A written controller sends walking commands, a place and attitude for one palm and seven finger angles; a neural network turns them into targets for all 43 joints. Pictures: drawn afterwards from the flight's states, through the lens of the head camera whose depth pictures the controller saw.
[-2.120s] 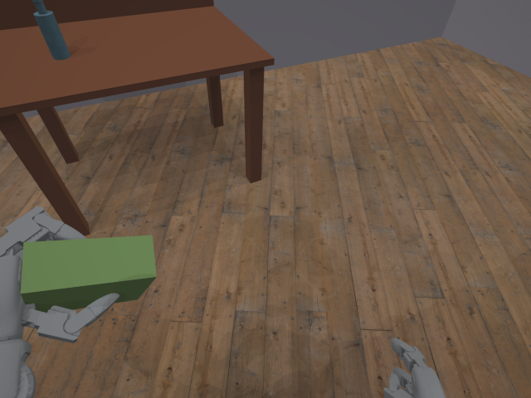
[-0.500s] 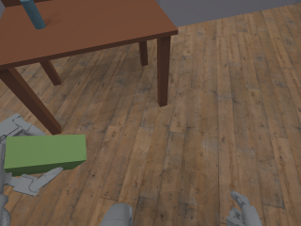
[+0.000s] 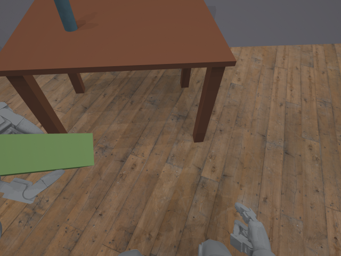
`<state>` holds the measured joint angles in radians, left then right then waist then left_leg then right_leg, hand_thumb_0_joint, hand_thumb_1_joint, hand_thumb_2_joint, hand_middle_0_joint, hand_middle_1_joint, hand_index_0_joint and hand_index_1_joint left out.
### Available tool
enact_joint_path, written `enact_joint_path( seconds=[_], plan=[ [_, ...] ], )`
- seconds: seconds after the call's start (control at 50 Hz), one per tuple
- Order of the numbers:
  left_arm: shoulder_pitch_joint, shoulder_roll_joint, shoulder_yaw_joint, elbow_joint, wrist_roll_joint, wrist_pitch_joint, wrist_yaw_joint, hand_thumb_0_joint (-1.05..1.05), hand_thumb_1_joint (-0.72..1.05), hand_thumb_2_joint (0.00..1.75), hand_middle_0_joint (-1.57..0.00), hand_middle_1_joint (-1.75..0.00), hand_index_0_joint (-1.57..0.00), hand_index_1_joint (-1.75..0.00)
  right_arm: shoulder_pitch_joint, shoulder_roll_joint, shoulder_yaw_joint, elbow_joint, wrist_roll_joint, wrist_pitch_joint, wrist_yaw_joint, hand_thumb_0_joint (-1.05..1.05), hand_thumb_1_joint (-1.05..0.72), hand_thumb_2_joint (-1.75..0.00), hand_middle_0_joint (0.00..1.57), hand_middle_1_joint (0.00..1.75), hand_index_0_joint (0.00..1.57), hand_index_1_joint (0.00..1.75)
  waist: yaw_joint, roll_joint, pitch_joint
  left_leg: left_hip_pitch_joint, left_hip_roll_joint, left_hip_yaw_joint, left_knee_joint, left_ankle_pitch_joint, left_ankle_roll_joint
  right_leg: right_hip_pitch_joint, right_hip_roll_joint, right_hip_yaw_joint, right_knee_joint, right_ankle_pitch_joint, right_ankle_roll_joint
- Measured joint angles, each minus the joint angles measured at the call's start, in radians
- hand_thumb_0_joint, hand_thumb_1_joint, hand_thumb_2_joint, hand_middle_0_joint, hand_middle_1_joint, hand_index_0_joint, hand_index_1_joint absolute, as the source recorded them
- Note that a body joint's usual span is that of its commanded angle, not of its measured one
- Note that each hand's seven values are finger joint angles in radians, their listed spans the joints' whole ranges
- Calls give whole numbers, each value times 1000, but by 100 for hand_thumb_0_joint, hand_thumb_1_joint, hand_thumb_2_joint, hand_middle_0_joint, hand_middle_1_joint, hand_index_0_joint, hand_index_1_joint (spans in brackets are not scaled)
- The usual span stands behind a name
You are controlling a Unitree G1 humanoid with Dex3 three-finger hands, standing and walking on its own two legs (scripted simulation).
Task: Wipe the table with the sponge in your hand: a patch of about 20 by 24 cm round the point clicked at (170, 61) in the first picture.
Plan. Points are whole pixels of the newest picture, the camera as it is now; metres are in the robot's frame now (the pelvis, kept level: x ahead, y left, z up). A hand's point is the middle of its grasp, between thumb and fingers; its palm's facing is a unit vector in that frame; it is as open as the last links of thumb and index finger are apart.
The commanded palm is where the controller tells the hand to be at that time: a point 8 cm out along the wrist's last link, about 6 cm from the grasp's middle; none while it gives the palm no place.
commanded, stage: walk to a spot facing it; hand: left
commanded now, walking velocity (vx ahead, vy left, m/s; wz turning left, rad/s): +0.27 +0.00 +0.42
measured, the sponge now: (57, 154) +0.25 +0.20 +0.18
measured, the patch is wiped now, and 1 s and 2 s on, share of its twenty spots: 0.00 0.00 0.00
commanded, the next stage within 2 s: turn to face it in 0.46 s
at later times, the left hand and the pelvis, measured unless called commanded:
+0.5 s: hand (52, 124) +0.29 +0.22 +0.20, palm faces +0.54 -0.68 -0.50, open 9.4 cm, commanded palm +0.21 +0.26 +0.19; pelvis +0.13 -0.05 +0.00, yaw +15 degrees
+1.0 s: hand (99, 106) +0.35 +0.16 +0.18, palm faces +0.62 -0.68 -0.40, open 9.4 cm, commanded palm +0.28 +0.18 +0.19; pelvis +0.19 -0.13 +0.01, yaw +13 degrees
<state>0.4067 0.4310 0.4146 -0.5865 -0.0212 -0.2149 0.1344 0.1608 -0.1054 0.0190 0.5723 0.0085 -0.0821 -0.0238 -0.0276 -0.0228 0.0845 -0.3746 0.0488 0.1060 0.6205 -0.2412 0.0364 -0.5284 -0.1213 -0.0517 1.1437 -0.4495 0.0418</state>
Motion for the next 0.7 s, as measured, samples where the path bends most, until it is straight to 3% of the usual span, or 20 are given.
enact_joint_path(
  seconds=[0.08,0.16,0.18,0.2,0.24,0.28,0.32,0.36,0.44,0.5,0.54,0.6,0.64,0.7],
  plan=[
    [108,-28,14,-49,-16,-35,-1,0,-43,101,-81,-137,-81,-137,51,-7,-3,10,2,-25,2,1,-90,-90,20,30,20,30,34,60,-28,24,25,-58,-56,4,-26,47,-4,-32,-251,57,19],
    [110,-64,-4,19,-9,-22,2,0,-43,102,-81,-137,-81,-137,88,-33,-9,35,4,-24,-18,1,-90,-90,20,30,20,30,74,96,-52,35,35,-112,-34,-35,-50,184,37,-80,-475,52,35],
    [96,-66,-7,40,-3,-12,4,0,-43,102,-81,-137,-81,-137,94,-39,-10,36,6,-22,-22,1,-90,-90,20,30,20,30,79,88,-58,22,28,-117,4,-66,-46,227,41,-86,-551,68,23],
    [71,-79,-21,66,5,0,5,0,-43,102,-81,-137,-81,-137,91,-52,-13,45,7,-17,-27,1,-90,-90,20,30,20,30,83,88,-57,-3,25,-118,83,-134,-37,233,39,-93,-556,134,-2],
    [14,-122,-73,123,11,34,6,0,-43,102,-81,-137,-81,-137,73,-91,-23,88,1,-5,-38,1,-90,-90,20,30,20,30,76,92,-45,-77,1,-121,337,-235,-41,248,16,-128,-503,106,-28],
    [-9,-156,-111,156,17,55,6,0,-43,102,-81,-137,-81,-137,53,-124,-33,117,-10,8,-41,1,-90,-90,20,30,20,30,71,80,-36,-137,-13,-87,538,-244,-61,285,-8,-150,-509,69,-31],
    [5,-158,-123,144,24,57,5,0,-43,102,-81,-137,-81,-137,28,-143,-41,115,-16,19,-46,1,-90,-90,20,30,20,30,57,55,-17,-162,-10,-47,596,-245,-73,318,-26,-159,-539,66,-24],
    [31,-129,-116,101,26,47,5,0,-43,102,-81,-137,-81,-137,8,-149,-50,85,-17,26,-52,1,-90,-90,20,30,20,30,35,26,6,-160,0,-10,520,-236,-76,348,-40,-176,-571,69,-24],
    [80,-39,-58,-28,10,21,20,0,-44,102,-82,-137,-82,-137,-5,-149,-67,-2,-12,33,-57,1,-90,-90,20,30,20,30,7,-25,27,-102,6,68,200,-181,-73,365,-63,-210,-569,40,-19],
    [124,-3,-1,-102,-14,3,43,0,-44,102,-82,-137,-82,-137,-12,-161,-78,-57,-8,43,-54,1,-90,-90,19,30,20,30,2,-17,16,-6,-20,110,-49,12,-60,308,-79,-213,-404,-4,-7],
    [110,19,21,-94,-25,-7,49,0,-44,102,-82,-137,-82,-137,-33,-136,-94,-58,-5,43,-50,1,-90,-90,19,30,20,30,-9,-18,23,-17,-23,97,-2,30,-3,213,-58,-129,-149,-86,14],
    [56,34,25,-35,-18,7,22,0,-44,102,-82,-137,-82,-137,-44,-94,-76,-37,6,39,-18,1,-90,-90,19,30,20,30,-5,-8,25,-10,-14,51,11,-14,13,88,19,-42,65,-161,25],
    [61,29,27,-21,-19,22,17,0,-44,102,-82,-137,-82,-137,-36,-70,-51,-30,8,36,-1,1,-90,-90,19,30,20,30,2,-1,18,7,-2,28,-22,-3,-2,36,38,-31,46,-107,25],
    [110,-3,13,-37,-24,38,15,0,-44,102,-82,-137,-82,-137,-6,-43,-21,-28,8,21,13,1,-90,-90,20,30,20,30,27,7,1,38,13,12,-63,12,-24,22,42,-30,-107,15,19]
  ],
)
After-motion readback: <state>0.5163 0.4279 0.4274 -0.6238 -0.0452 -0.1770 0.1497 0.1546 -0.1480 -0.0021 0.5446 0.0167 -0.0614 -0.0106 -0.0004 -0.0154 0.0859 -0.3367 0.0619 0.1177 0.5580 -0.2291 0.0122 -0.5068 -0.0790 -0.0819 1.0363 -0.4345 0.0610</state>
